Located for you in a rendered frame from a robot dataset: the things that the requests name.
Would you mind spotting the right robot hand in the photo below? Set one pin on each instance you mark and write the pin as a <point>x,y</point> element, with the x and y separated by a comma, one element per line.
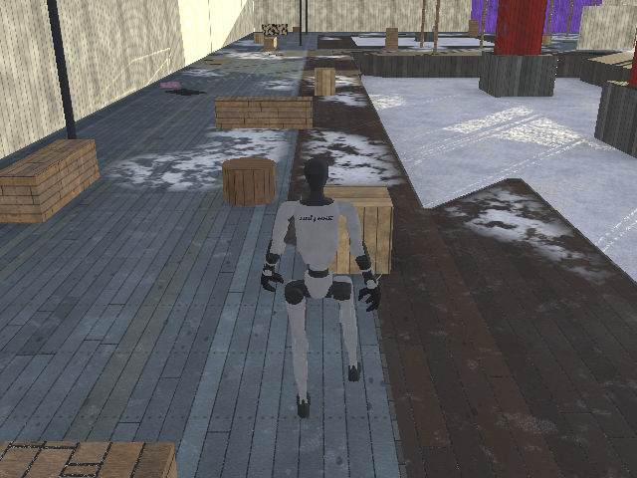
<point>375,297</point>

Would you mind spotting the robot shin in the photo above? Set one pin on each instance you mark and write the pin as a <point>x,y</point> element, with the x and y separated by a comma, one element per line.
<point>350,339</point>
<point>301,372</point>

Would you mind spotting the robot left shin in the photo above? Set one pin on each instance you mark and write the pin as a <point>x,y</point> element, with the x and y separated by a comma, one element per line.
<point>301,372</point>

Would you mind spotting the left robot hand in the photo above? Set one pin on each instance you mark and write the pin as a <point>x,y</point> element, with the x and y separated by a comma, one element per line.
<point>275,278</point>

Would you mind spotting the robot right shin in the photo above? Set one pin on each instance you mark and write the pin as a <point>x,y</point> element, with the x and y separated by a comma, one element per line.
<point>350,339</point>

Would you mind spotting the robot left forearm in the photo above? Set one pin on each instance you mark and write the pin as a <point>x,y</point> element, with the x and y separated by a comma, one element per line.
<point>270,262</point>

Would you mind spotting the robot right forearm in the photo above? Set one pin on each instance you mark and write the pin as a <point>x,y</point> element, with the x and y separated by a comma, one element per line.
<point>366,269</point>

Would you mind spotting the robot right upper arm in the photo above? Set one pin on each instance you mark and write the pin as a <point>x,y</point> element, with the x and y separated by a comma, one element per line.
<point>349,211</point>

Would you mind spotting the robot left upper arm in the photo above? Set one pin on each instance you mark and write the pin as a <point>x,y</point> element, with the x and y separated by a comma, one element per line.
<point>285,212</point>

